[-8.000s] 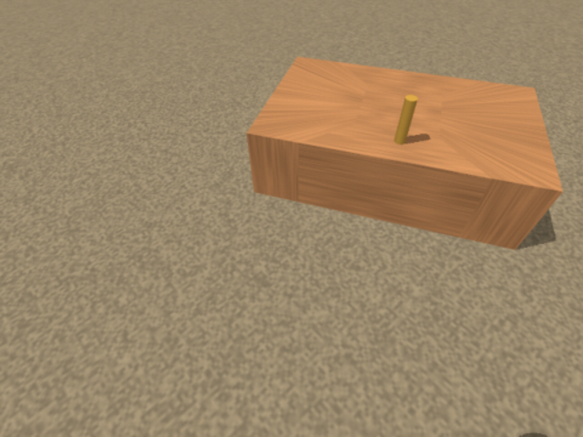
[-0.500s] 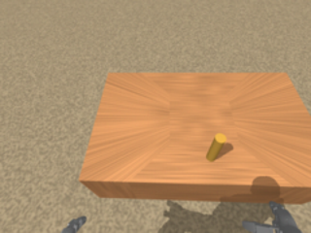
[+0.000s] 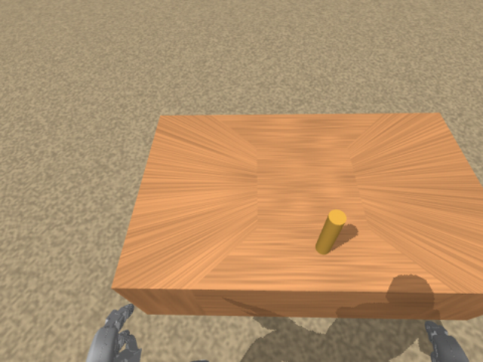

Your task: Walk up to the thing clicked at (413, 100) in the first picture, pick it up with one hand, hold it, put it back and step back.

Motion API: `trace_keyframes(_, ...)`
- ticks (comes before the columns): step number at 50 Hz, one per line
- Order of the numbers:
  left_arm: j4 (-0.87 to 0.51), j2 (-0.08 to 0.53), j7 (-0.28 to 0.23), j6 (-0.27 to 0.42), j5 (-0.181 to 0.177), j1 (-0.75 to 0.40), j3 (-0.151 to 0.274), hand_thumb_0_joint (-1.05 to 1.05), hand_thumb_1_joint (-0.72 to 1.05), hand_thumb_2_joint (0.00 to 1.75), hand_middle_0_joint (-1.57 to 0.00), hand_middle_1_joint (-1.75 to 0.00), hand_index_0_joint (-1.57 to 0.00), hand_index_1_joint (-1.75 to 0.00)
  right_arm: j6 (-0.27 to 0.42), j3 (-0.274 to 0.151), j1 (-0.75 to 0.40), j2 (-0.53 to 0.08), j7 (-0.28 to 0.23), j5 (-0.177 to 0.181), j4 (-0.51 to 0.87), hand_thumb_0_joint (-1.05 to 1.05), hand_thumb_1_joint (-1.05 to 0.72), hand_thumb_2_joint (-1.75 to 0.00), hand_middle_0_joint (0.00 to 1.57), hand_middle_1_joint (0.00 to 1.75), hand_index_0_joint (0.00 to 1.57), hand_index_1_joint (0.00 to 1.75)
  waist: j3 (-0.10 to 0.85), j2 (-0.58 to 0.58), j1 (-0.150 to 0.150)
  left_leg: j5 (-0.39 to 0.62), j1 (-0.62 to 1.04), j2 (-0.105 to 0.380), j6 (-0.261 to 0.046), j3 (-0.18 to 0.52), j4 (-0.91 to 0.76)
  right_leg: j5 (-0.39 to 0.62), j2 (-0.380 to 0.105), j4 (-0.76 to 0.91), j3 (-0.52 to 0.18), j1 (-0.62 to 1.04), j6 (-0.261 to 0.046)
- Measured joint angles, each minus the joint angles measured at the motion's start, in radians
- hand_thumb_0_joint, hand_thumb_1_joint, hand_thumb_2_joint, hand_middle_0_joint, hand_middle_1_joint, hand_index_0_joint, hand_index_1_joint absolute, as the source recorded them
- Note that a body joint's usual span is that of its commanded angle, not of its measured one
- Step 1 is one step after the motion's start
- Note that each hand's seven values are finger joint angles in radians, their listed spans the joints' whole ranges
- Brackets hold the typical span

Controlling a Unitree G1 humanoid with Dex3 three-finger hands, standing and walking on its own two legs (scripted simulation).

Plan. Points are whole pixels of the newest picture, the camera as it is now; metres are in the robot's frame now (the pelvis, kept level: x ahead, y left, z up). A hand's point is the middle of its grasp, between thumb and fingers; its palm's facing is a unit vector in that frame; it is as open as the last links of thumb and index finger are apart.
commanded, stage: go down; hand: right
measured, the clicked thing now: (329, 233) +0.47 -0.20 -0.29
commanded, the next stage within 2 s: none
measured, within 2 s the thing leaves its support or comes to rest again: neither
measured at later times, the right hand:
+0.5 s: hand out of the picture +0.14 -0.26 -0.12, palm faces +0.06 +0.94 -0.33, open 17.6 cm
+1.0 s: hand (435, 327) +0.20 -0.30 -0.09, palm faces +0.18 +0.94 -0.30, open 17.6 cm
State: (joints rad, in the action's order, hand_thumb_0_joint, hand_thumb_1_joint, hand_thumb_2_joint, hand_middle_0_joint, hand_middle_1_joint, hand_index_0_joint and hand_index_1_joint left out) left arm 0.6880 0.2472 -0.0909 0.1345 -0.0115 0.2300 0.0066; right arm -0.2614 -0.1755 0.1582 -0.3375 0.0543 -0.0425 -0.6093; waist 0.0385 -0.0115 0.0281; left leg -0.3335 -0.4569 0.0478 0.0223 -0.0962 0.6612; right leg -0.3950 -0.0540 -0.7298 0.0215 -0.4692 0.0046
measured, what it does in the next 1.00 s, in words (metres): stands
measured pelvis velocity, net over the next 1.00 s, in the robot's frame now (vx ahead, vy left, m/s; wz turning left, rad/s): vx -0.02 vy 0.00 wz -0.03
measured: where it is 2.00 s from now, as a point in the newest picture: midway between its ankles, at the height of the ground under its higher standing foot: outside the picture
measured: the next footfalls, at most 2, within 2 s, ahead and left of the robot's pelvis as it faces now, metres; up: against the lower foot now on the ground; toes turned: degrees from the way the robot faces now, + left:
none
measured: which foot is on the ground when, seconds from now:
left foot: down 0.00-1.00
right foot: down 0.00-1.00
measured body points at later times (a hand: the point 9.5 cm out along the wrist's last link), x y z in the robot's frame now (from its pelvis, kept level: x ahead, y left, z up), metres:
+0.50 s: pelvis +0.00 +0.00 -0.02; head +0.04 -0.01 +0.43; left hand +0.15 +0.25 -0.11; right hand +0.14 -0.31 -0.10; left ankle -0.01 +0.14 -0.72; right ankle -0.02 -0.12 -0.72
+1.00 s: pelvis -0.02 +0.00 -0.03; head +0.03 -0.02 +0.42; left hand +0.13 +0.26 -0.11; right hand +0.19 -0.35 -0.07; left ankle -0.01 +0.14 -0.72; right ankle -0.02 -0.12 -0.72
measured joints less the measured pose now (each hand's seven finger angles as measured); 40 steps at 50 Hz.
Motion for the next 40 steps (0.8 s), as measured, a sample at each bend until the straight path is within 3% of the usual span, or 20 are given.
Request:
trace_keyframes(21, -0.053, -0.013, -0.039, 0.037, -0.006, 0.018, -0.018, 0.01, 0.92, 0.89, -0.2, -0.3, -0.21, -0.3, -0.143, 0.004, 0.129, -0.015, 0.009, 0.029, 0.267, 0.0, 0.57, -0.05, 0.03, 0.06, 0.04, 0.06, 0.054, -0.017, 0.009, -0.072, -0.113, 0.0, 0.0, -0.019, 0.144, -0.076, -0.007, -0.162, -0.029, -0.13, 0.001)
trace_keyframes(40, -0.068, -0.013, -0.083, 0.092, -0.005, 0.031, -0.029, 0.01, 0.92, 0.89, -0.2, -0.3, -0.21, -0.3, -0.196, -0.019, 0.177, -0.037, 0.021, 0.054, 0.382, 0.0, 0.57, -0.05, 0.04, 0.06, 0.04, 0.06, 0.076, -0.022, 0.011, -0.089, -0.166, -0.001, -0.004, -0.032, 0.207, -0.094, -0.01, -0.234, -0.048, -0.194, 0.003)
